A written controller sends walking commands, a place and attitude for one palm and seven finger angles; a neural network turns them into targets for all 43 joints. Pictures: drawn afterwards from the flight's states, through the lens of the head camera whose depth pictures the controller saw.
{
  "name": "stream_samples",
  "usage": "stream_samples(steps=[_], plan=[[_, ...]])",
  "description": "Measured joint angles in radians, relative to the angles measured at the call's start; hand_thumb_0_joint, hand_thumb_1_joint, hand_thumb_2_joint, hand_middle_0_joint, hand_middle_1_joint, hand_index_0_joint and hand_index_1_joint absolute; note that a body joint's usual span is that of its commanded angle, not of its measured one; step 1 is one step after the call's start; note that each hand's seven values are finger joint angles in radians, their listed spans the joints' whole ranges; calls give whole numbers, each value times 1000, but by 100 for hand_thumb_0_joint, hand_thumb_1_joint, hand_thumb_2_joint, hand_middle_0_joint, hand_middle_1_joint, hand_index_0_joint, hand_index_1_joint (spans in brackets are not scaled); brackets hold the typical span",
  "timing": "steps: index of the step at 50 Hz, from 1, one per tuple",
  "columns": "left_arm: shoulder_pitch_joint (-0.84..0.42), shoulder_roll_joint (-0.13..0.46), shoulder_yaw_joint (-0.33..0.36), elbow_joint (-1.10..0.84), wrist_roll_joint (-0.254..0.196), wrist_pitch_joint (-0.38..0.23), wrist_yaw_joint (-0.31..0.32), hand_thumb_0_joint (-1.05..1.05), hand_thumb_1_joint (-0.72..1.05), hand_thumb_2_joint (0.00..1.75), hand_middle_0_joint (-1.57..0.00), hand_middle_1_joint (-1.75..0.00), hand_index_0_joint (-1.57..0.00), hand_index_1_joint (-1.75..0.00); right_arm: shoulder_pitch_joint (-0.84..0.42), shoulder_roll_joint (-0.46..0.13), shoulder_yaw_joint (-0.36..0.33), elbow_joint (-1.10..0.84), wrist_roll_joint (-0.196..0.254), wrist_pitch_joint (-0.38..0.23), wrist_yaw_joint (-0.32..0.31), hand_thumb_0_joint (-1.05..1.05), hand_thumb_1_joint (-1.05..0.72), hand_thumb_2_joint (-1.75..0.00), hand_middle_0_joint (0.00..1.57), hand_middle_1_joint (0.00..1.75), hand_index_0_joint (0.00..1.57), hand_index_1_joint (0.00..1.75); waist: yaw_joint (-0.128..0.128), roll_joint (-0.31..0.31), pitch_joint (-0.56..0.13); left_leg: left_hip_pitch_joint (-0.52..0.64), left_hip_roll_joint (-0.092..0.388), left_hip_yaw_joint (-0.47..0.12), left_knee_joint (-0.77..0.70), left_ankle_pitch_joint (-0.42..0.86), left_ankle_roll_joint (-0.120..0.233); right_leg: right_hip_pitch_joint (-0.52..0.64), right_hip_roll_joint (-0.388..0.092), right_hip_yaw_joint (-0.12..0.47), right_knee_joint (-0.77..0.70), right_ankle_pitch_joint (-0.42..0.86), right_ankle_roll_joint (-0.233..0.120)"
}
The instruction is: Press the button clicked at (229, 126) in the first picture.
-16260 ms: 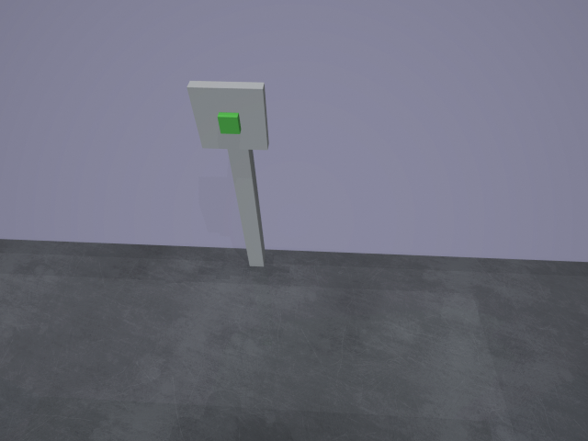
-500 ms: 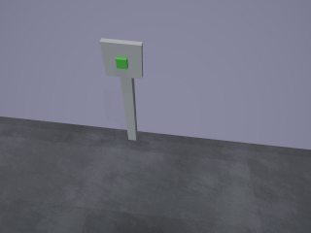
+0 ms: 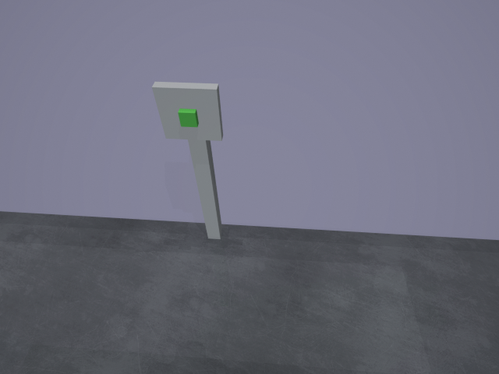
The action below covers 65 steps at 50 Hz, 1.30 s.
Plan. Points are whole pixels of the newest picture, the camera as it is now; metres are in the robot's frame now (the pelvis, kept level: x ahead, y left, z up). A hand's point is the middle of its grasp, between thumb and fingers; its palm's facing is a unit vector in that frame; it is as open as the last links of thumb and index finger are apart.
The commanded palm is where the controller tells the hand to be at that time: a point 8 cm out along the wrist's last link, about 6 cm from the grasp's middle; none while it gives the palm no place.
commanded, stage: let the arm hang, fingers relaxed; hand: left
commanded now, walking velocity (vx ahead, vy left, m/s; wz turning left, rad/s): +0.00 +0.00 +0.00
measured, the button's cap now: (188, 117) +0.78 +0.22 -0.05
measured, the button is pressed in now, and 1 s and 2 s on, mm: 0 0 0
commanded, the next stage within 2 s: stand and wait in 0.18 s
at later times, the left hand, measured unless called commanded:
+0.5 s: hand out of the picture +0.02 +0.17 -0.17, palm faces +0.02 -0.98 -0.22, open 7.4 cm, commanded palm none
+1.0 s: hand out of the picture +0.07 +0.19 -0.16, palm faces +0.01 -0.96 -0.26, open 7.4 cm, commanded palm none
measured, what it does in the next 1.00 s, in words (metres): stands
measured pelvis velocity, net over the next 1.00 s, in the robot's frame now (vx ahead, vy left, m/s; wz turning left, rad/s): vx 0.03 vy -0.01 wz -0.01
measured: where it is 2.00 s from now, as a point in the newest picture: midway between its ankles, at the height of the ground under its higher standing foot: outside the picture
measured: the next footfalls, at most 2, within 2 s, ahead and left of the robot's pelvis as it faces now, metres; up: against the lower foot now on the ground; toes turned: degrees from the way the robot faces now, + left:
none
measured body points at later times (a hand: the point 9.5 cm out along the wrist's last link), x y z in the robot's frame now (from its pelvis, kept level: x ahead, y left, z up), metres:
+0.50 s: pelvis +0.02 -0.01 +0.00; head +0.04 -0.02 +0.45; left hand +0.02 +0.22 -0.15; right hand +0.00 -0.23 -0.16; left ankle +0.03 +0.12 -0.74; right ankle +0.02 -0.10 -0.74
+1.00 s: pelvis +0.03 -0.01 +0.00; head +0.05 -0.02 +0.45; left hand +0.07 +0.24 -0.14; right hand +0.06 -0.26 -0.16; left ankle +0.03 +0.12 -0.74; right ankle +0.02 -0.10 -0.74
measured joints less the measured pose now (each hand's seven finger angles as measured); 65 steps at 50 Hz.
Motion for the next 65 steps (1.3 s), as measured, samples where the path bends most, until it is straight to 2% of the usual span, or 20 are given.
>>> stream_samples(steps=[21,65], plan=[[5,10,4,15,-6,-4,-6,1,91,90,-20,-30,-20,-30,0,-11,-5,21,5,-3,-3,0,-91,-90,20,30,20,30,-2,-2,34,27,16,-2,-22,-10,-13,31,16,0,-35,-2,-13],[-81,94,9,9,-6,-16,-17,1,91,90,-20,-30,-20,-30,-104,-105,-6,16,6,-9,4,0,-91,-90,20,30,20,30,0,-1,32,91,22,8,-85,-13,-19,91,23,11,-97,-1,-16]])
